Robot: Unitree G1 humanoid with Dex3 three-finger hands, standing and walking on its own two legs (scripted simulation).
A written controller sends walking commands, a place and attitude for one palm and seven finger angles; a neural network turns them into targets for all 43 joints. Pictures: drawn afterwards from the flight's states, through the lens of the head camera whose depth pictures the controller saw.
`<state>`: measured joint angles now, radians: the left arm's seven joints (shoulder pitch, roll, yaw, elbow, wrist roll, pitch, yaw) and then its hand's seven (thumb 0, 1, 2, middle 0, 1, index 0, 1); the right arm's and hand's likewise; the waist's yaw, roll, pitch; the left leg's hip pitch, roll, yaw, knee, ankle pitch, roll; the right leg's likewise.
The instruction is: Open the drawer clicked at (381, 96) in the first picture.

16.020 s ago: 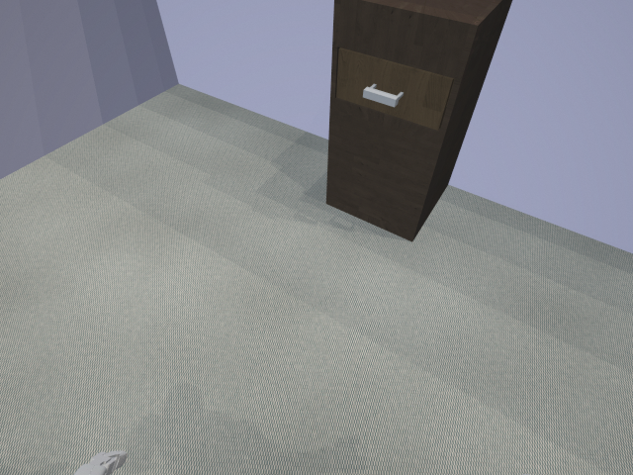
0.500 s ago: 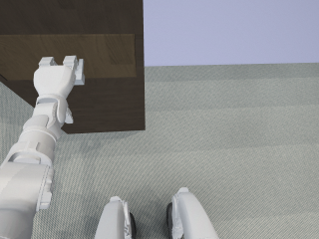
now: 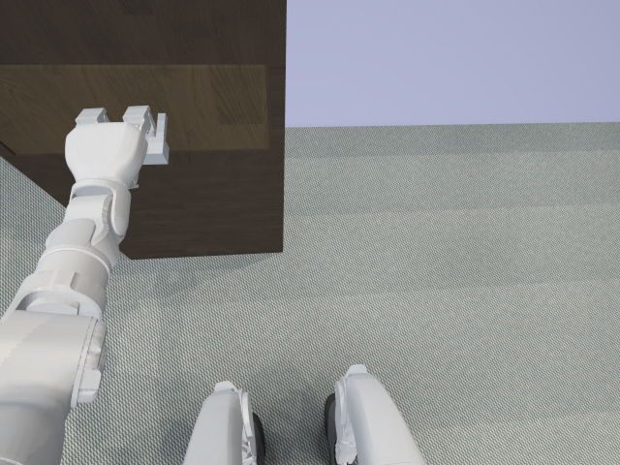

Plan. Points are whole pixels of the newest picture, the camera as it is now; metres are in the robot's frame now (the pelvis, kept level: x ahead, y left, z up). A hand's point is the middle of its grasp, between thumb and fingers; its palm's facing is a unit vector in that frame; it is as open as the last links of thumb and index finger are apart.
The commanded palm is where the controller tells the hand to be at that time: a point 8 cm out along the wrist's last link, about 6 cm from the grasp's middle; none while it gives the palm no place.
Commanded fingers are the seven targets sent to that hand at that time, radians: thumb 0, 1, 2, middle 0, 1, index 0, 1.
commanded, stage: close the thumb around the handle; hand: left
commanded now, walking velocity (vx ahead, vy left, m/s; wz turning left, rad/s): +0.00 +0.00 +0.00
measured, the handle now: (123, 136) +0.55 +0.21 -0.02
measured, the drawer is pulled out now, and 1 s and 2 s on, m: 0.00 0.04 0.15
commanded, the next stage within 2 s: pull the drawer open in 0.12 s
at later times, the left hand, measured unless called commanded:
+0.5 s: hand (126, 180) +0.50 +0.21 -0.04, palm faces -0.07 -0.04 -1.00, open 5.8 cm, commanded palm +0.45 +0.20 +0.02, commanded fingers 0.00 0.90 0.90 -0.40 -1.35 -0.40 -1.35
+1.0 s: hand (123, 203) +0.46 +0.22 -0.04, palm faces -0.06 -0.02 -1.00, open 5.7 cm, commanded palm +0.45 +0.21 +0.02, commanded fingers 0.00 0.90 0.90 -0.40 -1.35 -0.40 -1.35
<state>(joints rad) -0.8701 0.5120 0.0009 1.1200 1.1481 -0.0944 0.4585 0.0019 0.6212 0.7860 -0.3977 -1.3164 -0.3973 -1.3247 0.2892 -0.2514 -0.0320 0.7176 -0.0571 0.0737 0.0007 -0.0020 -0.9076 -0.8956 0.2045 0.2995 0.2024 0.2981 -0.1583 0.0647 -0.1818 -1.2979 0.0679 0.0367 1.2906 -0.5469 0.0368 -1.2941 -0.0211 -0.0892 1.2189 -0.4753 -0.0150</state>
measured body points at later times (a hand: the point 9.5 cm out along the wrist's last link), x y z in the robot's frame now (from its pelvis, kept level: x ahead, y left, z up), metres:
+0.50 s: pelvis +0.02 +0.01 +0.02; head +0.19 +0.01 +0.43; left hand +0.49 +0.21 +0.02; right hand +0.03 -0.26 -0.12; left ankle +0.02 +0.10 -0.61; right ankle +0.04 -0.12 -0.61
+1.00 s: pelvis +0.03 +0.00 +0.02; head +0.17 +0.00 +0.45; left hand +0.46 +0.21 +0.02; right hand +0.11 -0.27 -0.12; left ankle +0.02 +0.10 -0.61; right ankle +0.04 -0.12 -0.61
